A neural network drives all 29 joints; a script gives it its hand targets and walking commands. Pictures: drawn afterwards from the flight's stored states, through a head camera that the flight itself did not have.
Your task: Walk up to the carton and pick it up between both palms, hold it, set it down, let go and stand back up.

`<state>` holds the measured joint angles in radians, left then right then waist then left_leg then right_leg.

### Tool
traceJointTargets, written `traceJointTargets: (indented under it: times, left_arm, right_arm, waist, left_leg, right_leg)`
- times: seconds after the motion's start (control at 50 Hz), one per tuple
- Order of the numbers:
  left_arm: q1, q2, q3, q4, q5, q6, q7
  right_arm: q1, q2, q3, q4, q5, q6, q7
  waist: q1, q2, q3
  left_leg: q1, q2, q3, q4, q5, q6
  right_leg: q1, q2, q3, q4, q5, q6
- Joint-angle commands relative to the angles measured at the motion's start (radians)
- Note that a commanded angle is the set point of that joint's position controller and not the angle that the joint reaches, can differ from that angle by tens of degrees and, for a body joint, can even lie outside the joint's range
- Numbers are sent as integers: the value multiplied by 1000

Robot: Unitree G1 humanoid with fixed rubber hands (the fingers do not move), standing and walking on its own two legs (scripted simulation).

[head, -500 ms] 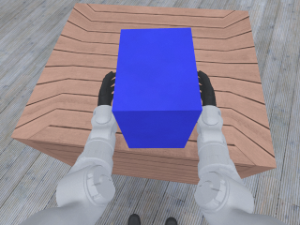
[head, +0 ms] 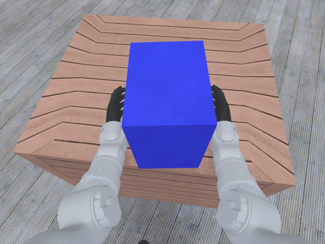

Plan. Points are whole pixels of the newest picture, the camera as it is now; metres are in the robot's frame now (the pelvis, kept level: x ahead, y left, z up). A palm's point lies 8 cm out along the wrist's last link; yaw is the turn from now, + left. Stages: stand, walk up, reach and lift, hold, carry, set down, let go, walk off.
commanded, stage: reach and lift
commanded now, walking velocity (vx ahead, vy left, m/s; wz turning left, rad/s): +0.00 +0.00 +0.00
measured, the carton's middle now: (167, 111) +0.46 -0.01 -0.01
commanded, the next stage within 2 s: none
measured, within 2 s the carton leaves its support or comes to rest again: leaves its support in 0.14 s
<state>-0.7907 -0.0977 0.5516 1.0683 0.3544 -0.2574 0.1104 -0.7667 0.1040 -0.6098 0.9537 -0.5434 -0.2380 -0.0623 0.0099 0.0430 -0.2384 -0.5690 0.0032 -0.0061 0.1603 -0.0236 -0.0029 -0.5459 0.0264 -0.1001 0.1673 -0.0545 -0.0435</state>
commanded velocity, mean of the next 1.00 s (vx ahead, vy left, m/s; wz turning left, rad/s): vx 0.00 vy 0.00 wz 0.00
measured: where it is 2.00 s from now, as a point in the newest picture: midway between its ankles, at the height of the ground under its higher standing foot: outside the picture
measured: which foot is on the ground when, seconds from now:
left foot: down 0.00-1.00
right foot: down 0.00-1.00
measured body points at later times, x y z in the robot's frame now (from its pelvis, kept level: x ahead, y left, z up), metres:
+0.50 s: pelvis -0.02 +0.00 +0.00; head +0.00 +0.00 +0.45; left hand +0.40 +0.13 +0.08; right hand +0.41 -0.14 +0.11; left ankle +0.00 +0.12 -0.74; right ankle -0.02 -0.08 -0.74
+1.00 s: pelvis -0.03 -0.01 +0.01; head +0.00 +0.00 +0.46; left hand +0.37 +0.14 +0.05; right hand +0.37 -0.14 +0.07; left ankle +0.00 +0.12 -0.74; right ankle -0.02 -0.08 -0.74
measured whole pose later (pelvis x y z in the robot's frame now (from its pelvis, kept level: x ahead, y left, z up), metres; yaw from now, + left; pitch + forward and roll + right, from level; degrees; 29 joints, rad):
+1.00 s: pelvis -0.03 -0.01 +0.01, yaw +2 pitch +9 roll +0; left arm -0.67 -0.09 0.45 0.89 0.30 -0.02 0.06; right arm -0.68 0.18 -0.56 0.84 -0.50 -0.07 -0.06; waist -0.04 -0.02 -0.11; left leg -0.33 0.01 -0.05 0.20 -0.03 -0.01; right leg -0.28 0.03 -0.14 0.19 -0.07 -0.06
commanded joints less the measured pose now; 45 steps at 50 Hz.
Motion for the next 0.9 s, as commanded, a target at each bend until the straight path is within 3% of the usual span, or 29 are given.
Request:
traceJointTargets:
  times: [0.0,0.08,0.18,0.22,0.3,0.32,0.36,0.38,0.44,0.46,0.52,0.6,0.66,0.7,0.78,0.88]
  left_arm:
    - [-556,-518,-297,19,22,-25,-104]
    - [-607,-543,-355,-27,-12,-8,-103]
    - [-631,-548,-394,-64,-35,23,-76]
    - [-657,-542,-406,-87,-41,32,-74]
    - [-719,-524,-427,-136,-78,64,-69]
    - [-747,-531,-411,-137,-65,74,-66]
    - [-771,-511,-404,-164,-65,98,-69]
    - [-772,-499,-384,-181,-63,110,-72]
    - [-760,-467,-308,-173,-42,149,-81]
    - [-736,-463,-285,-163,-19,164,-85]
    - [-707,-411,-201,-179,16,214,-103]
    - [-609,-353,-100,-207,79,287,-140]
    - [-517,-305,-57,-230,101,332,-183]
    - [-532,-301,-113,-309,72,339,-194]
    - [-563,-298,-220,-388,14,291,-174]
    - [-636,-345,-368,-347,-67,162,-135]
  right_arm:
    - [-572,548,384,60,-5,-66,129]
    - [-595,549,428,67,53,-59,128]
    - [-647,536,443,50,85,-40,150]
    - [-660,522,438,51,86,-26,152]
    - [-703,515,448,46,124,22,152]
    - [-739,516,440,57,130,35,153]
    - [-731,501,412,80,127,69,158]
    - [-717,510,407,89,134,85,161]
    - [-727,485,357,81,113,124,170]
    - [-732,471,335,56,108,134,172]
    - [-727,432,255,25,52,171,190]
    - [-618,394,175,21,11,225,202]
    - [-575,326,123,-80,-14,245,203]
    - [-550,327,142,-111,-2,244,197]
    - [-565,340,223,-169,37,193,178]
    - [-583,416,327,-226,62,88,121]
  waist:
    - [-11,-76,-731]
    - [-33,-60,-750]
    - [-7,-22,-778]
    - [-19,-43,-761]
    - [-14,-53,-764]
    - [-13,-31,-730]
    - [-35,-42,-664]
    - [-20,-26,-650]
    - [-16,-51,-556]
    - [-6,-24,-544]
    - [-17,-67,-420]
    - [-25,-46,-241]
    - [-43,-66,-147]
    - [-62,-49,-187]
    - [-61,-26,-315]
    - [-64,-11,-549]
  left_leg:
    - [102,1,-47,51,258,35]
    - [186,8,-62,75,321,24]
    - [279,16,-67,91,295,7]
    - [296,13,-59,93,278,8]
    - [306,9,-55,82,218,17]
    - [315,7,-51,76,224,15]
    - [317,7,-56,74,167,18]
    - [310,5,-57,65,139,22]
    - [290,3,-48,33,71,26]
    - [276,-3,-46,25,41,28]
    - [319,2,-48,9,-13,27]
    - [315,-11,-39,-27,-67,36]
    - [289,-21,-40,-39,-95,34]
    - [294,-20,-40,-38,-95,33]
    - [326,-18,-30,-8,-21,28]
    - [261,-17,-26,8,-16,39]
  right_leg:
    - [674,-37,85,211,763,91]
    - [621,-32,91,202,743,74]
    - [531,-13,68,166,579,70]
    - [531,-11,69,175,554,66]
    - [547,-9,66,180,505,71]
    - [550,-7,64,176,505,70]
    - [541,-4,71,162,447,67]
    - [565,-15,72,154,431,61]
    - [621,-13,63,134,398,72]
    - [629,-17,57,131,360,72]
    - [605,-14,38,91,263,73]
    - [664,-24,33,63,222,81]
    - [706,-27,31,59,214,83]
    - [717,-23,21,59,206,81]
    - [775,-18,24,85,290,81]
    - [796,-19,35,117,341,84]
